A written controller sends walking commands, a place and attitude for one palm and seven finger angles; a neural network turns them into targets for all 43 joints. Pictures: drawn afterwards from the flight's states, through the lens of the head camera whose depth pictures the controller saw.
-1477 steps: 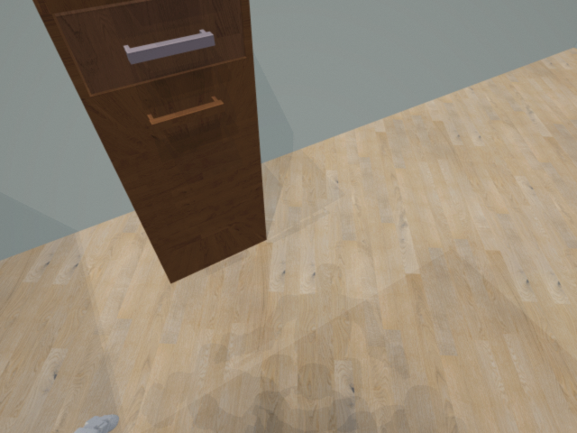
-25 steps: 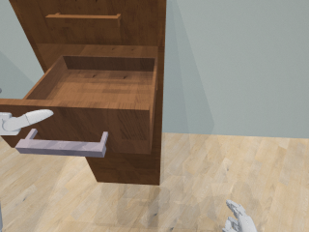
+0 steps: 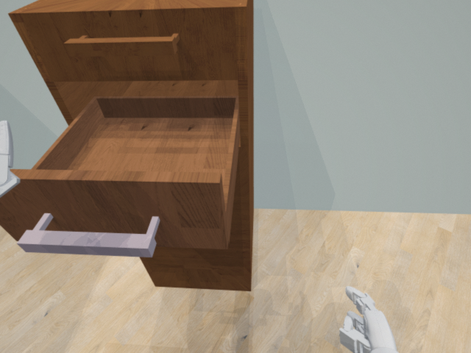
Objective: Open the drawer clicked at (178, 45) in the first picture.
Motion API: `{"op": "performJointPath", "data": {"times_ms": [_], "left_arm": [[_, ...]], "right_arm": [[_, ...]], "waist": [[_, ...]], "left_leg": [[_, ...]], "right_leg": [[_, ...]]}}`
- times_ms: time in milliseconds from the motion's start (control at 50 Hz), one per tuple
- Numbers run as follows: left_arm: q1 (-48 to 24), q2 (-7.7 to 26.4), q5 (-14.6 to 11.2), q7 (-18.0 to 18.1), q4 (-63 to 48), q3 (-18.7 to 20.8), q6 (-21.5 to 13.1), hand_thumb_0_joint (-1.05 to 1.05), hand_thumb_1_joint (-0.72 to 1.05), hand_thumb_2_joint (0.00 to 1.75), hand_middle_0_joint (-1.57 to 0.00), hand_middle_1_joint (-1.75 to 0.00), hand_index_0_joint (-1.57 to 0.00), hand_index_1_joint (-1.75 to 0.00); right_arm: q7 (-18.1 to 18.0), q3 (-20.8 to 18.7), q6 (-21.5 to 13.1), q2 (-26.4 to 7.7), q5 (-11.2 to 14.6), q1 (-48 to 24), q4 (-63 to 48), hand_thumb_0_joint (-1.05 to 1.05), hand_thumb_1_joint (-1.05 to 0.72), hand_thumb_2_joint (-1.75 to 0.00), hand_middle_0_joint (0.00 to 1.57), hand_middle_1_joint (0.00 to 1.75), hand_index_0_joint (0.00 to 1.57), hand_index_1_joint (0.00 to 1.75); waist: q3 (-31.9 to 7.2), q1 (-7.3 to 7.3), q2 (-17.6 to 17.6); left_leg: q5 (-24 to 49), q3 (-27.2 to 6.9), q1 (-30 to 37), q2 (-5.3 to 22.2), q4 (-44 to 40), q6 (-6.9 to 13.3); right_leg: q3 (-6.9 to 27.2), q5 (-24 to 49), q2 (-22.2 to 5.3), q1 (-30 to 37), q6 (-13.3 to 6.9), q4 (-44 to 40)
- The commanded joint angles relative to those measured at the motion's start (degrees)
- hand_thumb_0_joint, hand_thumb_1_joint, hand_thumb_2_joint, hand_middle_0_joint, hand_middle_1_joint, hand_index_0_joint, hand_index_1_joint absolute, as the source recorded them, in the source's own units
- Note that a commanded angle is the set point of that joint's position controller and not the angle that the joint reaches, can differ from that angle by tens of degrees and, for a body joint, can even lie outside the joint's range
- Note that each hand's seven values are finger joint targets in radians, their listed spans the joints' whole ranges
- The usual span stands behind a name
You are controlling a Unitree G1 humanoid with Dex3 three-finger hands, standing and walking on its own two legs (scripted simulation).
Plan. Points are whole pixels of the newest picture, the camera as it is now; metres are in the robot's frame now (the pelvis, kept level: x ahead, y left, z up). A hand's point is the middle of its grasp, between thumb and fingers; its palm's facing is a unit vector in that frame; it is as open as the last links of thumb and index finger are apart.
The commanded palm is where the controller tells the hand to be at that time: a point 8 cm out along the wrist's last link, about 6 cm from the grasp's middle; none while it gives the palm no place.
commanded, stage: draw the hand back to the body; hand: left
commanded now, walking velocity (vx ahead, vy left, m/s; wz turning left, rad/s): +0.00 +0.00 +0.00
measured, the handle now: (94, 231) +0.24 +0.25 +0.13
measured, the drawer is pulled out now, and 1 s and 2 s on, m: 0.29 0.29 0.29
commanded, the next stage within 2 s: step back with the hand held close in 0.18 s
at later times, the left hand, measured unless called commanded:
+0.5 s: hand (2, 183) +0.17 +0.23 +0.31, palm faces +0.53 -0.74 -0.41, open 7.4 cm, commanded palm +0.10 +0.29 +0.32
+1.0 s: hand out of the picture +0.08 +0.26 +0.31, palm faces +0.61 -0.72 -0.32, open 7.4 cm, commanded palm +0.00 +0.32 +0.32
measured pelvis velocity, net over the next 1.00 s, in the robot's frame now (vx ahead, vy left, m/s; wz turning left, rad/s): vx -0.12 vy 0.03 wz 0.04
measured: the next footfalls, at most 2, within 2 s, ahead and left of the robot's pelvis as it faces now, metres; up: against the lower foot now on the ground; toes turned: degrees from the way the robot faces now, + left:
left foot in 1.00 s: -0.04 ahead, +0.13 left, +0.00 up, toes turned +3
right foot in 1.36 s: -0.28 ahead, -0.08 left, +0.00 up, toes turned +3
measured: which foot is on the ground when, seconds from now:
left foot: down 0.00-0.86, up 0.88-0.98, down 1.00-1.00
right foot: down 0.00-1.00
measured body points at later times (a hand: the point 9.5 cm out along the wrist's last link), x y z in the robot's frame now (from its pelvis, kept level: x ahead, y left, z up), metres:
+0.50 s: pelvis -0.03 +0.01 +0.00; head -0.02 +0.00 +0.45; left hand +0.14 +0.27 +0.33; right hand +0.15 -0.23 -0.09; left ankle -0.01 +0.11 -0.74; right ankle +0.00 -0.09 -0.74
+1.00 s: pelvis -0.12 +0.03 -0.03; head -0.10 +0.05 +0.42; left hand +0.04 +0.30 +0.32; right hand +0.04 -0.21 -0.11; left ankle -0.09 +0.13 -0.74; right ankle -0.01 -0.09 -0.74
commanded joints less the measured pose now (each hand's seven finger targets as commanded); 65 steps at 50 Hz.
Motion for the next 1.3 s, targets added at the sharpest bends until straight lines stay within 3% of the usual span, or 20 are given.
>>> {"op": "performJointPath", "data": {"times_ms": [0,160,260,280,320,400,560,700,760,800,840,880,920,960,1000,1040,1060,1120,1160,1280], "left_arm": [[-8.77,13.47,0.47,1.37,-13.68,4.67,-2.95,0.00,0.90,0.90,-0.20,-0.30,-0.20,-0.30],[-10.99,13.09,0.30,1.83,-5.25,5.02,-2.05,0.00,0.90,0.90,-0.20,-0.30,-0.20,-0.30],[-10.40,12.14,0.11,1.46,-5.02,3.46,-2.07,0.00,0.90,0.90,-0.20,-0.30,-0.20,-0.30],[-16.00,20.46,1.63,1.76,-10.26,8.83,-4.44,0.00,0.90,0.90,-0.20,-0.30,-0.20,-0.30],[-7.95,16.53,2.15,1.67,-8.16,6.54,-4.86,0.00,0.90,0.90,-0.20,-0.30,-0.20,-0.30],[-3.78,17.81,2.84,2.47,-12.35,8.17,-6.00,0.00,0.90,0.90,-0.20,-0.30,-0.20,-0.30],[1.08,22.24,2.58,4.20,-17.25,16.08,-8.03,0.00,0.90,0.90,-0.20,-0.30,-0.20,-0.30],[-5.69,21.72,3.69,4.03,-9.76,15.38,-7.46,0.00,0.90,0.90,-0.20,-0.30,-0.20,-0.30],[-10.37,20.86,4.36,3.94,-7.33,13.43,-6.71,0.00,0.90,0.90,-0.20,-0.30,-0.20,-0.30],[-11.82,20.75,4.78,4.00,-5.87,12.09,-6.48,0.00,0.90,0.90,-0.20,-0.30,-0.20,-0.30],[-13.23,21.66,5.09,4.55,-8.76,11.18,-6.64,0.00,0.90,0.90,-0.20,-0.30,-0.20,-0.30],[-11.63,20.66,5.07,4.68,-11.76,10.29,-6.61,0.00,0.90,0.90,-0.20,-0.30,-0.20,-0.30],[-8.31,22.13,4.99,4.99,-14.30,12.79,-6.45,0.00,0.90,0.90,-0.20,-0.30,-0.20,-0.30],[-6.63,22.90,4.33,5.48,-16.38,14.57,-7.15,0.00,0.90,0.90,-0.20,-0.30,-0.20,-0.30],[-9.44,21.69,4.40,6.27,-21.88,15.81,-9.34,0.00,0.90,0.90,-0.20,-0.30,-0.20,-0.30],[-11.68,25.04,4.02,6.41,-21.83,18.65,-10.56,0.00,0.90,0.90,-0.20,-0.30,-0.20,-0.30],[-11.29,23.96,4.11,6.36,-20.14,18.29,-10.13,0.00,0.90,0.90,-0.20,-0.30,-0.20,-0.30],[-11.99,19.35,4.05,5.24,-13.86,13.90,-8.21,0.00,0.90,0.90,-0.20,-0.30,-0.20,-0.30],[-13.64,18.23,3.90,4.70,-10.68,11.40,-6.96,0.00,0.90,0.90,-0.20,-0.30,-0.20,-0.30],[-12.01,18.69,1.96,2.94,-12.25,10.29,-5.27,0.00,0.90,0.90,-0.20,-0.30,-0.20,-0.30]], "right_arm": [[-0.37,-1.64,-3.64,-5.25,-0.37,-7.97,-9.48,0.00,-0.90,-0.90,0.20,0.30,0.20,0.30],[-0.70,-1.47,-3.37,-4.86,-0.08,-7.89,-8.26,0.00,-0.90,-0.90,0.20,0.30,0.20,0.30],[-0.50,-1.67,-3.20,-5.19,-0.01,-8.50,-8.71,0.00,-0.90,-0.90,0.20,0.30,0.20,0.30],[-0.13,-1.67,-2.55,-7.46,1.09,-6.61,-12.58,0.00,-0.90,-0.90,0.20,0.30,0.20,0.30],[-0.21,-2.15,-1.36,-6.58,0.57,-6.50,-11.54,0.00,-0.90,-0.90,0.20,0.30,0.20,0.30],[0.10,-2.81,-0.51,-6.61,0.78,-4.55,-11.36,0.00,-0.90,-0.90,0.20,0.30,0.20,0.30],[-0.39,-4.42,-0.80,-7.67,0.72,-3.31,-13.07,0.00,-0.90,-0.90,0.20,0.30,0.20,0.30],[-0.08,-4.95,-1.94,-8.29,-0.06,-1.42,-12.16,0.00,-0.90,-0.90,0.20,0.30,0.20,0.30],[-0.10,-4.79,-2.04,-8.62,0.36,-1.36,-12.06,0.00,-0.90,-0.90,0.20,0.30,0.20,0.30],[0.11,-4.37,-1.83,-8.35,0.43,-1.22,-12.28,0.00,-0.90,-0.90,0.20,0.30,0.20,0.30],[0.12,-4.64,-1.24,-8.25,0.86,-0.55,-11.05,0.00,-0.90,-0.90,0.20,0.30,0.20,0.30],[0.15,-3.62,-0.88,-6.64,0.61,-1.58,-11.57,0.00,-0.90,-0.90,0.20,0.30,0.20,0.30],[-0.17,-3.19,-0.84,-6.08,0.44,-1.35,-12.27,0.00,-0.90,-0.90,0.20,0.30,0.20,0.30],[-1.02,-2.97,-0.90,-6.59,-0.14,-0.62,-12.05,0.00,-0.90,-0.90,0.20,0.30,0.20,0.30],[-1.01,-3.84,-2.47,-7.71,-1.05,-1.31,-13.63,0.00,-0.90,-0.90,0.20,0.30,0.20,0.30],[-0.94,-4.60,-4.35,-5.93,-1.93,1.41,-11.06,0.00,-0.90,-0.90,0.20,0.30,0.20,0.30],[-0.69,-5.21,-5.00,-6.21,-1.96,2.01,-10.62,0.00,-0.90,-0.90,0.20,0.30,0.20,0.30],[0.60,-5.59,-5.77,-6.67,-0.86,2.39,-8.09,0.00,-0.90,-0.90,0.20,0.30,0.20,0.30],[0.96,-5.12,-5.93,-6.77,-0.60,2.03,-7.81,0.00,-0.90,-0.90,0.20,0.30,0.20,0.30],[1.92,-3.97,-5.07,-7.12,-0.42,-2.31,-9.59,0.00,-0.90,-0.90,0.20,0.30,0.20,0.30]], "waist": [[-8.98,-0.41,-0.60],[-2.21,-1.05,-0.34],[-3.28,-0.75,-0.53],[-2.16,-3.37,-3.37],[-4.47,-3.55,-9.08],[-8.56,-4.36,-4.88],[-14.93,-3.86,2.77],[-9.36,-4.58,3.40],[-6.01,-5.36,-1.02],[-2.89,-5.76,-6.45],[-3.28,-5.91,-12.72],[-6.46,-5.39,-13.67],[-8.67,-5.03,-11.44],[-8.08,-5.56,-1.89],[-8.01,-4.66,18.16],[-12.12,-5.60,13.20],[-12.64,-5.77,8.01],[-13.70,-5.94,7.24],[-12.56,-6.31,9.76],[-13.20,-5.07,8.73]], "left_leg": [[15.07,1.00,2.60,2.00,-1.31,0.41],[10.44,0.92,0.42,2.16,-2.47,0.19],[8.23,0.54,0.76,2.18,-3.30,0.51],[7.36,-2.42,-2.20,3.11,-0.15,1.55],[8.60,-2.57,-1.59,2.71,3.92,1.58],[7.15,-1.84,-4.01,2.85,6.86,0.76],[20.38,-7.80,-10.90,9.54,-1.67,1.70],[6.89,-8.91,-22.39,13.07,-4.18,3.41],[-7.40,-7.13,-27.65,10.30,-0.85,3.25],[-16.88,-4.85,-26.03,5.68,6.28,2.16],[-12.66,0.03,-12.29,0.86,24.10,-0.06],[-12.46,0.42,-11.50,1.72,31.51,-0.02],[-10.83,0.87,-11.36,3.25,21.43,0.22],[-9.52,-2.61,-11.40,5.07,2.43,1.15],[-6.74,-18.26,-24.07,19.01,-8.85,6.04],[-0.22,-17.36,-21.07,21.10,-8.58,7.31],[10.47,-15.48,-17.64,20.94,-4.51,7.83],[34.95,-7.95,-4.30,17.16,0.89,6.10],[36.65,-7.73,-2.68,16.89,-0.37,5.25],[18.41,-7.67,-8.78,15.91,-4.94,4.07]], "right_leg": [[0.97,15.05,-3.62,0.49,0.83,-2.51],[1.28,9.45,-3.77,-2.11,0.85,-5.23],[0.99,5.68,-3.84,-1.58,0.93,-5.59],[7.75,6.87,-7.13,-9.18,1.36,-7.87],[8.71,9.96,-9.78,-9.73,0.91,-8.46],[9.34,11.97,-12.81,-10.27,-0.53,-6.27],[2.33,12.32,-5.31,-3.61,2.09,8.41],[2.25,-2.10,-4.38,-5.82,1.94,16.50],[5.50,-0.42,-7.03,-6.90,1.04,12.29],[11.45,-13.28,-11.38,-15.94,-0.46,1.94],[17.51,-25.28,-18.55,-31.09,-3.30,-10.94],[14.66,-17.04,-22.03,-28.85,-5.17,-9.86],[10.13,-6.93,-19.75,-22.89,-4.12,-4.72],[5.46,-6.92,-13.76,-22.09,-1.13,4.68],[-0.77,-9.35,-2.55,-15.89,2.44,28.32],[3.22,-17.21,-2.24,-19.07,2.15,42.58],[3.59,-17.60,-1.82,-20.48,2.25,43.79],[-0.06,-15.60,-1.11,-22.90,3.53,35.07],[-1.39,-15.61,-0.84,-21.40,3.68,30.05],[-2.18,-11.58,-0.84,-8.55,2.29,12.15]]}}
